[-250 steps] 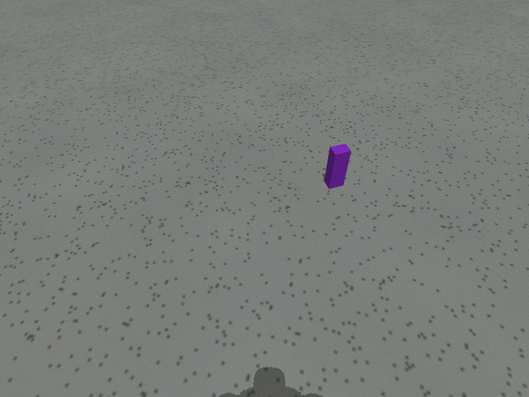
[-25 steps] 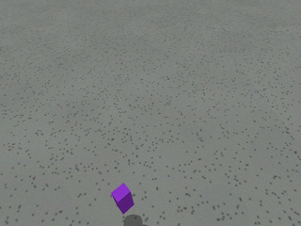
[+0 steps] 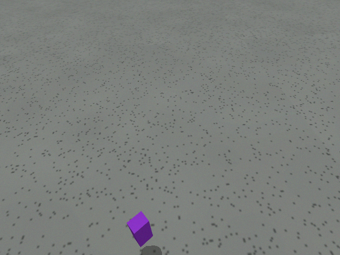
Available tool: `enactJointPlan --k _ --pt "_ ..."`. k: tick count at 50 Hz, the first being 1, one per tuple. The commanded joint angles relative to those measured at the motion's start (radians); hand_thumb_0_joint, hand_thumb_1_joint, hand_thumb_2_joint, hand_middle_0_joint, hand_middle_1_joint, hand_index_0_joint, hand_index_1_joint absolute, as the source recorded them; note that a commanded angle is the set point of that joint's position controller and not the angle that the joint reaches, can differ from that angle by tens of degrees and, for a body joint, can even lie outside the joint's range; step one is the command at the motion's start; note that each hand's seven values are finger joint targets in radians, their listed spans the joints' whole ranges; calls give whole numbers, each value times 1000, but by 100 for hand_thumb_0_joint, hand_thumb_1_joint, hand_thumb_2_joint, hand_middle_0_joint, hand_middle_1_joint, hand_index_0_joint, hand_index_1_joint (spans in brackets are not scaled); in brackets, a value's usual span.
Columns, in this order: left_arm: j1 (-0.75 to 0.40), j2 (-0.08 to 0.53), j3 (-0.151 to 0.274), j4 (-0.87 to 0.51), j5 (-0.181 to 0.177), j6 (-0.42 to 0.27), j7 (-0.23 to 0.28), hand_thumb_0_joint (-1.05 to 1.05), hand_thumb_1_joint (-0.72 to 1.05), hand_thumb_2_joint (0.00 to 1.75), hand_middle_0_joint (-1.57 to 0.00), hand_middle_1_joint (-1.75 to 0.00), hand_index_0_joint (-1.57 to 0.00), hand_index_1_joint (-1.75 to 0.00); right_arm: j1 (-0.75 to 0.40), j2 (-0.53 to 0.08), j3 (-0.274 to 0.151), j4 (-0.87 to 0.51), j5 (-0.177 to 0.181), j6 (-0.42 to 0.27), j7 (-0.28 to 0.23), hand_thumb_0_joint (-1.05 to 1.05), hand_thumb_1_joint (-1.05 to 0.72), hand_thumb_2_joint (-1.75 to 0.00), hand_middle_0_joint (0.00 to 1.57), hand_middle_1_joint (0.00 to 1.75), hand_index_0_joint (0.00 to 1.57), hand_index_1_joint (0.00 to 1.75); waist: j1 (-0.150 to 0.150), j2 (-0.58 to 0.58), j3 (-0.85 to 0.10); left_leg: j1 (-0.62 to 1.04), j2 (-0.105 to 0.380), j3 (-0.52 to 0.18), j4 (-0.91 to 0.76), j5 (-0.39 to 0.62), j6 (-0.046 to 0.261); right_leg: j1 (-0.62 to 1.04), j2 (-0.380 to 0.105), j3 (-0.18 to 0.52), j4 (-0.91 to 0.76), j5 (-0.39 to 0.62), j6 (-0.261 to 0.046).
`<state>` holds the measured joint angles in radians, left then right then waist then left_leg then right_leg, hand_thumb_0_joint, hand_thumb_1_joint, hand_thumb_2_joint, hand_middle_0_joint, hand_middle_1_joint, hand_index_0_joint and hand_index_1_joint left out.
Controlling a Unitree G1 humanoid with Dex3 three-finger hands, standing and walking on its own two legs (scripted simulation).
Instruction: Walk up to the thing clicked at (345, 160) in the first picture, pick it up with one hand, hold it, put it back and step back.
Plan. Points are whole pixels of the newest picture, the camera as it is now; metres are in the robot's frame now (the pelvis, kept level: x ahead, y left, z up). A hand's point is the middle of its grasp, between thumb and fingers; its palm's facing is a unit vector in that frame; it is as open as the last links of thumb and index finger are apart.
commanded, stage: stand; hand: left
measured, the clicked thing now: (140, 230) +0.39 +0.19 -0.66
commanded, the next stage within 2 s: none
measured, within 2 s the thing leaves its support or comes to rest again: neither
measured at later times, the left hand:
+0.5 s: hand out of the picture +0.10 +0.25 -0.15, palm faces -0.01 -0.94 -0.33, open 7.4 cm
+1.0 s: hand out of the picture +0.09 +0.24 -0.15, palm faces +0.00 -0.94 -0.34, open 7.4 cm
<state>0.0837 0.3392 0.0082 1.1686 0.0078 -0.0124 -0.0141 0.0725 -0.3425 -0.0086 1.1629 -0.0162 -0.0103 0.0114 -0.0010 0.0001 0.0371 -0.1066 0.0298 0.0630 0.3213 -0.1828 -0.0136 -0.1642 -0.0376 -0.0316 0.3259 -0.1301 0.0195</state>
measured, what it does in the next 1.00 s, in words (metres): stands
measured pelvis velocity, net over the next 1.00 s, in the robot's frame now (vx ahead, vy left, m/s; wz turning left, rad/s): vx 0.01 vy -0.01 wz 0.01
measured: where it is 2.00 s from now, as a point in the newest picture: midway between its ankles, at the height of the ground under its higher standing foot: outside the picture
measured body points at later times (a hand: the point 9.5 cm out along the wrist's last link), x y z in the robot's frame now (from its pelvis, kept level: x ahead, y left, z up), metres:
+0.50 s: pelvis +0.01 -0.01 +0.00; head +0.02 -0.01 +0.45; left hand +0.10 +0.29 -0.13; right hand +0.10 -0.31 -0.13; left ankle +0.00 +0.12 -0.75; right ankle +0.03 -0.13 -0.75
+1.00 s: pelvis +0.01 -0.01 +0.00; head +0.01 -0.01 +0.45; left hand +0.09 +0.29 -0.13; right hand +0.09 -0.31 -0.13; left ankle +0.00 +0.12 -0.75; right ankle +0.03 -0.13 -0.75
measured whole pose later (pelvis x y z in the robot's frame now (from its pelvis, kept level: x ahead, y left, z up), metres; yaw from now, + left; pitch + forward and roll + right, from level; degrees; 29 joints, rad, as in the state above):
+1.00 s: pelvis +0.01 -0.01 +0.00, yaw +1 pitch -2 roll +0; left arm 0.10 0.35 0.00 1.14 0.01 -0.01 -0.01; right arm 0.10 -0.35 -0.01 1.14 -0.02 -0.01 0.01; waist 0.00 0.01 0.03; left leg -0.07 0.05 0.04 0.31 -0.19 -0.03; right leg -0.12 -0.02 -0.05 0.31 -0.15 0.00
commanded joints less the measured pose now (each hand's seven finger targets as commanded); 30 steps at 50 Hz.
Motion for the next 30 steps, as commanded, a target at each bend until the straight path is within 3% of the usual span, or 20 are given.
enactJointPlan --k 1,13,23,28,30 --pt "-56 218 34 -65 2 -21 19 0 90 90 -20 -30 -20 -30 -42 -210 -36 -64 1 -20 -10 0 -90 -90 20 30 20 30 -4 -5 -62 -18 117 -111 -78 51 20 36 -103 101 -49 38 -24" --pt "-40 218 34 -82 1 -23 18 0 90 90 -20 -30 -20 -30 -25 -219 -36 -72 4 -21 -14 0 -90 -90 20 30 20 30 -4 1 -91 22 121 -102 -63 150 20 73 -111 93 -43 153 -28" --pt "-49 221 32 -86 1 -19 21 0 90 90 -20 -30 -20 -30 -22 -217 -34 -73 4 -17 -16 0 -90 -90 20 30 20 30 -6 -2 -62 9 119 -103 -74 100 13 60 -105 93 -56 94 -27" --pt "-46 223 31 -89 2 -22 20 0 90 90 -20 -30 -20 -30 -16 -217 -34 -78 3 -18 -16 0 -90 -90 20 30 20 30 -9 4 -90 20 124 -98 -63 154 18 91 -114 95 -47 169 -31" --pt "-46 226 32 -87 -2 -22 21 0 90 90 -20 -30 -20 -30 -26 -217 -34 -77 4 -20 -16 0 -90 -90 20 30 20 30 -5 3 -75 24 122 -100 -65 154 14 82 -110 92 -49 156 -29"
